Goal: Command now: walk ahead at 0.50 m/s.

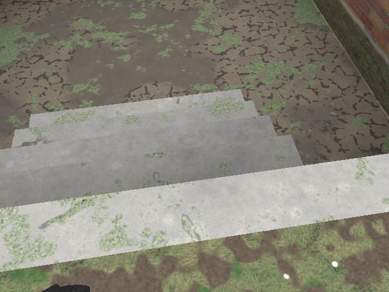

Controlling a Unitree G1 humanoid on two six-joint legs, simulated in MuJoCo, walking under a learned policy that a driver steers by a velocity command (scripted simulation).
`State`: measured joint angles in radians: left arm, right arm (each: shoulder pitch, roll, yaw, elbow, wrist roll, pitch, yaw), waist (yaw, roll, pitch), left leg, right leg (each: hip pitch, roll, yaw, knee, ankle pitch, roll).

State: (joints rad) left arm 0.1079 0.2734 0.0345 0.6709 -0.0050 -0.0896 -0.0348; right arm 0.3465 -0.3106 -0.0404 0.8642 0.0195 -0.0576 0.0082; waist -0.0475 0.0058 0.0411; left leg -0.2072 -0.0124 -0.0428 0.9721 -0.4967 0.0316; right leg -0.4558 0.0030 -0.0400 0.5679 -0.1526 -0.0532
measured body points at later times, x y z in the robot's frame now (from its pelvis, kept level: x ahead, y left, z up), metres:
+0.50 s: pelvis +0.30 +0.05 -0.01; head +0.32 +0.05 +0.44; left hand +0.28 +0.30 -0.14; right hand +0.50 -0.18 -0.09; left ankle +0.41 +0.15 -0.73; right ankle +0.10 -0.09 -0.71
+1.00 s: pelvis +0.56 +0.05 +0.00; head +0.58 +0.05 +0.45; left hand +0.77 +0.26 -0.09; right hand +0.51 -0.18 -0.14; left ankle +0.41 +0.15 -0.73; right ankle +0.71 -0.06 -0.71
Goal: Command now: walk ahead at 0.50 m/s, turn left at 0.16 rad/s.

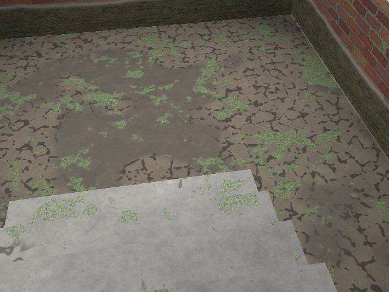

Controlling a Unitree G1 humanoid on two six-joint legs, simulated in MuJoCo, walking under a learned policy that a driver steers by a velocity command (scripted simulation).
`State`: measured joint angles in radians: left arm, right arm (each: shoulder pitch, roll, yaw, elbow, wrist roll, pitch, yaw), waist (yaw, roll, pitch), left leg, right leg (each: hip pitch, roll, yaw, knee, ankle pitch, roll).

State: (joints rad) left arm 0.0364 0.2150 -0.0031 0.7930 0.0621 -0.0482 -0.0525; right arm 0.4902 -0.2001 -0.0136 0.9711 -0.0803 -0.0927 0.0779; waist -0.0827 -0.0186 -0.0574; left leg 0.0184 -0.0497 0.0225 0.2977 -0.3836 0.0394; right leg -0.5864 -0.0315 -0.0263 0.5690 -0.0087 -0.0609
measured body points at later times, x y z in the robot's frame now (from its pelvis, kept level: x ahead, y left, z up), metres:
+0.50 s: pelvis +0.22 +0.00 -0.01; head +0.22 +0.01 +0.44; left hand +0.06 +0.15 -0.16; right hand +0.39 -0.16 -0.14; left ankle +0.36 +0.22 -0.69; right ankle +0.14 -0.11 -0.73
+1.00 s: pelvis +0.40 +0.13 -0.20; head +0.42 +0.13 +0.25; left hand +0.42 +0.40 -0.31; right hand +0.50 -0.08 -0.34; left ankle +0.38 +0.20 -0.91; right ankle +0.53 +0.03 -0.84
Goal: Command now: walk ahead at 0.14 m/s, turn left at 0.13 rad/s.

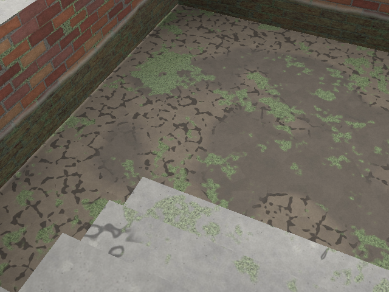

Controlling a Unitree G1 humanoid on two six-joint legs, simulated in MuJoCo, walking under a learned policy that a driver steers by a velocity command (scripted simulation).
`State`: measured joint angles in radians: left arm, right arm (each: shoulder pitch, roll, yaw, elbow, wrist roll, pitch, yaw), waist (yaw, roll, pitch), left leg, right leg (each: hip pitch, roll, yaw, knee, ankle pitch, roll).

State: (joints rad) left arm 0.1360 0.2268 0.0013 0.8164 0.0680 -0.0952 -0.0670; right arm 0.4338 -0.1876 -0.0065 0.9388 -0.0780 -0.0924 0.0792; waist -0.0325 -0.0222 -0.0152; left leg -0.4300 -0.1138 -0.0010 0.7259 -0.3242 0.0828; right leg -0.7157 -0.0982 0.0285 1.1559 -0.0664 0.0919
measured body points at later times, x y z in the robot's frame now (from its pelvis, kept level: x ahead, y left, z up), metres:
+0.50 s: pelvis +0.01 -0.09 +0.00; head +0.02 -0.09 +0.45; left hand +0.13 +0.16 -0.12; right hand +0.07 -0.39 -0.10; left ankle +0.04 +0.07 -0.63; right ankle -0.01 -0.15 -0.71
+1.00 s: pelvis -0.01 -0.08 +0.01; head +0.00 -0.10 +0.46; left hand +0.17 +0.10 -0.11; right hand +0.01 -0.35 -0.12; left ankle +0.08 +0.07 -0.65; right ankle -0.01 -0.15 -0.71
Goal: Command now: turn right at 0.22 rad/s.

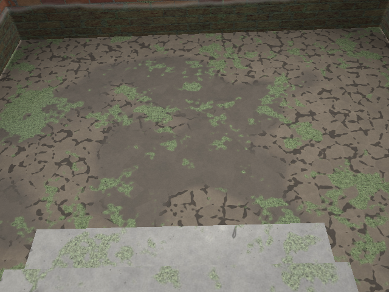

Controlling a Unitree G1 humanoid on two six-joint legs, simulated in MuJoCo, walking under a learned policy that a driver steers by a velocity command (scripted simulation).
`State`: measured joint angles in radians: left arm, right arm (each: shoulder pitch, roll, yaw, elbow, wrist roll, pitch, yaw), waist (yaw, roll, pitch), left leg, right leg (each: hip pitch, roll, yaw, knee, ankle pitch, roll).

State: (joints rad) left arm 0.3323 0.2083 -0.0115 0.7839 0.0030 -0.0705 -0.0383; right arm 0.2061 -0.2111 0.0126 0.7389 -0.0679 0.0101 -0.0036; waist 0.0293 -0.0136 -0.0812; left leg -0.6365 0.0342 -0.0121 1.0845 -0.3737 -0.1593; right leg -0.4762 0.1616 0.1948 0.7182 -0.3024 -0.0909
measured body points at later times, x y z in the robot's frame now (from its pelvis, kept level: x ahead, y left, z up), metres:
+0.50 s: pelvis +0.04 +0.04 +0.02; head +0.05 +0.04 +0.47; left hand +0.11 +0.29 -0.11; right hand +0.04 -0.19 -0.12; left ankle -0.03 +0.16 -0.72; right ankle +0.05 -0.08 -0.66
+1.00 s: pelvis +0.26 +0.02 -0.14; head +0.26 +0.03 +0.31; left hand +0.19 +0.22 -0.30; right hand +0.38 -0.21 -0.26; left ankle +0.30 +0.09 -0.89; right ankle +0.07 -0.09 -0.66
